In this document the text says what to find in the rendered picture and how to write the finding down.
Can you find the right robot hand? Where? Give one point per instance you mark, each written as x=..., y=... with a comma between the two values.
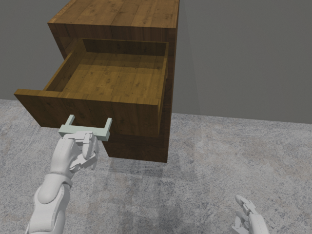
x=253, y=224

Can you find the left robot forearm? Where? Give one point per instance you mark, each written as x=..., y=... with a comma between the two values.
x=50, y=202

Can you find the left robot hand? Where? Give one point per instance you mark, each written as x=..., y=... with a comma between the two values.
x=82, y=145

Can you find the drawer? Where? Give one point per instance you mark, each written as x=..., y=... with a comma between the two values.
x=105, y=78

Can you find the handle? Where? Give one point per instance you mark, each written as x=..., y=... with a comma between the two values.
x=101, y=133

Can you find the cabinet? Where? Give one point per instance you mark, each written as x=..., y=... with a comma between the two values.
x=143, y=20

